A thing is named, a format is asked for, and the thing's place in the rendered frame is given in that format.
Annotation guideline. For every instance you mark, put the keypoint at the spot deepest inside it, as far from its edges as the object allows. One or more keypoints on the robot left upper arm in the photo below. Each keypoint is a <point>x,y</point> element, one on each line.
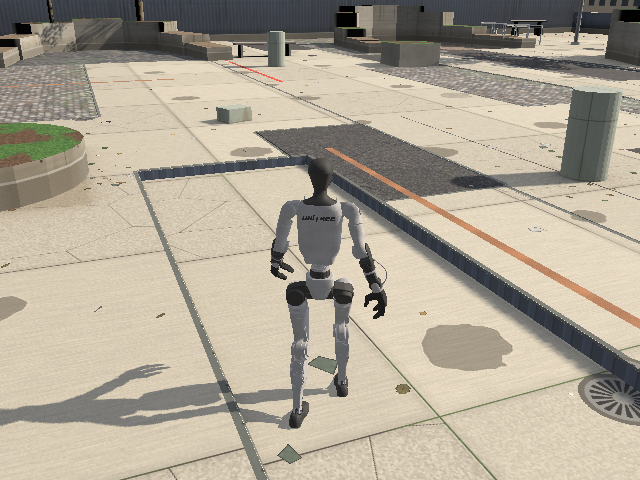
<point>288,211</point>

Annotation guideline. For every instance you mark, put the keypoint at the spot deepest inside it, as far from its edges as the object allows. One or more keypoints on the robot right foot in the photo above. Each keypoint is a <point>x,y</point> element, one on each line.
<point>342,390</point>

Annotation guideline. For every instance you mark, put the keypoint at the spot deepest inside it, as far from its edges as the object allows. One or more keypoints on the robot right upper arm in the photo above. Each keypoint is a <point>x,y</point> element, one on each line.
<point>352,212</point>

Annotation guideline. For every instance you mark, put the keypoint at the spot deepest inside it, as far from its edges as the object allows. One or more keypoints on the robot right shin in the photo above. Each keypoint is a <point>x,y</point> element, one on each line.
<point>342,356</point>

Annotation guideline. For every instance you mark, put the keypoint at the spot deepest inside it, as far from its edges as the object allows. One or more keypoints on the robot left forearm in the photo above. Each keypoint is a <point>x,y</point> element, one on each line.
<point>276,257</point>

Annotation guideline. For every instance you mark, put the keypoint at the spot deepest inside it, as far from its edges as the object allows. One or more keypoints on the right robot hand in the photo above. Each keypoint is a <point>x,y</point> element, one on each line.
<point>382,302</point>

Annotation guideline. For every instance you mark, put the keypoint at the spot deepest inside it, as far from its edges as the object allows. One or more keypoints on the robot right forearm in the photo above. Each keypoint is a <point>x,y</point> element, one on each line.
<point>370,272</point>

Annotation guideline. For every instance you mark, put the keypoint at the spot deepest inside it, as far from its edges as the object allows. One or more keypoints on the left robot hand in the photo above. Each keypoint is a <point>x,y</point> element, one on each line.
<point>284,266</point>

